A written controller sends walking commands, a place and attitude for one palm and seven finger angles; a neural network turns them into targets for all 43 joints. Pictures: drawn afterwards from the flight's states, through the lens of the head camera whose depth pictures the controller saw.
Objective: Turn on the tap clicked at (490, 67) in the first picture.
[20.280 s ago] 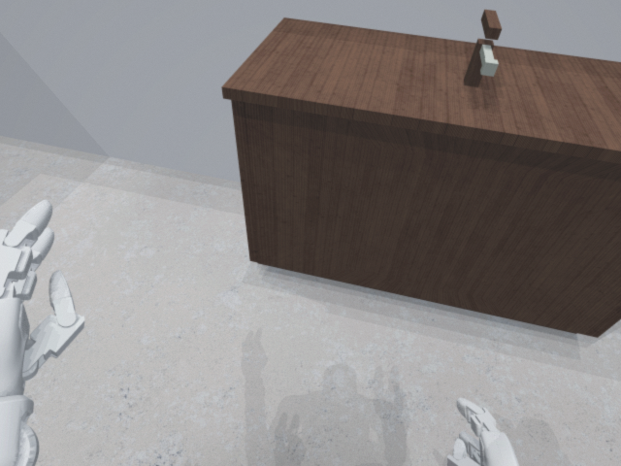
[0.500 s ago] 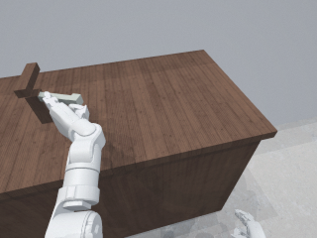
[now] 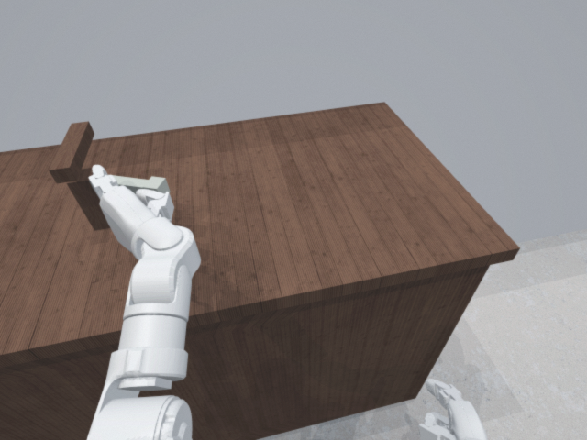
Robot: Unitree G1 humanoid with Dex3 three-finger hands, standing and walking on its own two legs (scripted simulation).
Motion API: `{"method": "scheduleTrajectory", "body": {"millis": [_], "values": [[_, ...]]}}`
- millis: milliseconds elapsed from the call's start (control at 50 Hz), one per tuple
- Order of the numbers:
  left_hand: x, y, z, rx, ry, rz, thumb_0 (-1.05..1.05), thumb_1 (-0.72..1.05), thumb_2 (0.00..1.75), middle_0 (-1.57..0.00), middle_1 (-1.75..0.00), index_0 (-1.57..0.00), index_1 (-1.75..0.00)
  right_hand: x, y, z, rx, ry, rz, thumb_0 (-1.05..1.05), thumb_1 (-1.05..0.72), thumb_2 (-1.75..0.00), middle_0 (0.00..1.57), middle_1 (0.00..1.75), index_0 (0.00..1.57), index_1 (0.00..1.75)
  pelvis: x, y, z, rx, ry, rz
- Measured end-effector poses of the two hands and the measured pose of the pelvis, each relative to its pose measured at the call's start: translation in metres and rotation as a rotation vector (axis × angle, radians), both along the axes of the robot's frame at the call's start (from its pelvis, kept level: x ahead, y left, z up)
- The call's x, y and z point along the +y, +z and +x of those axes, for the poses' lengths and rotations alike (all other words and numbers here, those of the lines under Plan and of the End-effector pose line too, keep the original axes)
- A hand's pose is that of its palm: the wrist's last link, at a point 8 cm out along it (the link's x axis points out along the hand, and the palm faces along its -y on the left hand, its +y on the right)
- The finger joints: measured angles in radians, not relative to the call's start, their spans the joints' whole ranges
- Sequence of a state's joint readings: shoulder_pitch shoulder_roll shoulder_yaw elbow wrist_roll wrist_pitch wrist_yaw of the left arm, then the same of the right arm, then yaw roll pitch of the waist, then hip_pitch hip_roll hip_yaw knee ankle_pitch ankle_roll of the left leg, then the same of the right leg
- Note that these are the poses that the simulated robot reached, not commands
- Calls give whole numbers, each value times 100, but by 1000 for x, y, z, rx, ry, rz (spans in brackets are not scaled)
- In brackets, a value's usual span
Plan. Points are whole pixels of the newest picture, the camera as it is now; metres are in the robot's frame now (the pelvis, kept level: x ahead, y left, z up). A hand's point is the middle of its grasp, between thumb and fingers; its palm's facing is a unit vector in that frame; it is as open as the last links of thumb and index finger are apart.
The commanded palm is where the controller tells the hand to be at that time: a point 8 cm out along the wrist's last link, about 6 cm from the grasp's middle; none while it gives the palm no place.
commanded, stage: lift the hand up off the lever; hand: left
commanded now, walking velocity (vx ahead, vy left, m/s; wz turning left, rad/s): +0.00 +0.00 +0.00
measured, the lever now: (156, 189) +0.43 +0.26 +0.14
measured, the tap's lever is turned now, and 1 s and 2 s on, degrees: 65 65 65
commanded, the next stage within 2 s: draw the hand back beside the body in 1.06 s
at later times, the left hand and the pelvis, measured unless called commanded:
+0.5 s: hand (161, 191) +0.37 +0.22 +0.18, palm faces +0.78 -0.62 -0.01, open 7.8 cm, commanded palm +0.31 +0.23 +0.19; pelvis +0.00 +0.00 +0.00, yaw +0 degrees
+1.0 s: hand (162, 181) +0.37 +0.21 +0.20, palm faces +0.76 -0.65 -0.02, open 7.8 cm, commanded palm +0.31 +0.23 +0.20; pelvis +0.00 +0.00 +0.00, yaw +0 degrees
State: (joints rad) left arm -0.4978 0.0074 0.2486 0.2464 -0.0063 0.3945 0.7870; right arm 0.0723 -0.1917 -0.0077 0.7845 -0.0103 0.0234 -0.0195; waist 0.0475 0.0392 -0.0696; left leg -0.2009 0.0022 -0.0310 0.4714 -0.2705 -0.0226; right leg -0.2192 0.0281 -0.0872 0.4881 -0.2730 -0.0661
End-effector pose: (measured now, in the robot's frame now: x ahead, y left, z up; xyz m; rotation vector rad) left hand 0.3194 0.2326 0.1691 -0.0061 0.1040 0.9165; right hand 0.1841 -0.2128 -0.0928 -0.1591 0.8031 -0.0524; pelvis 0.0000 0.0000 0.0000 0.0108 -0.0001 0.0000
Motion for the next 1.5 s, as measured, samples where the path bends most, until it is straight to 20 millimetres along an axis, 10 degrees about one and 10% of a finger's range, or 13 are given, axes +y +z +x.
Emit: {"method": "scheduleTrajectory", "body": {"millis": [1180, 1340, 1500], "values": [[-1, 27, -2, -26, -36, -10, 2, 90, 90, -15, -15, -15, -15, 3, 7, 19, -28, 22, 20, 1, -90, -90, 20, 30, 20, 30, -2, 4, 5, -24, -2, 1], [-16, 32, -16, -80, -507, 97, 1, 90, 90, -15, -15, -15, -16, -15, 17, 8, -44, -89, -20, 1, -90, -90, 20, 30, 20, 30, -4, 4, 8, -68, -37, 3], [18, 15, -56, -87, -572, 247, 2, 89, 90, -17, -18, -16, -18, -24, 28, -2, -128, -76, -35, 1, -90, -90, 20, 30, 20, 30, -3, 5, 0, -86, -44, -3]]}}
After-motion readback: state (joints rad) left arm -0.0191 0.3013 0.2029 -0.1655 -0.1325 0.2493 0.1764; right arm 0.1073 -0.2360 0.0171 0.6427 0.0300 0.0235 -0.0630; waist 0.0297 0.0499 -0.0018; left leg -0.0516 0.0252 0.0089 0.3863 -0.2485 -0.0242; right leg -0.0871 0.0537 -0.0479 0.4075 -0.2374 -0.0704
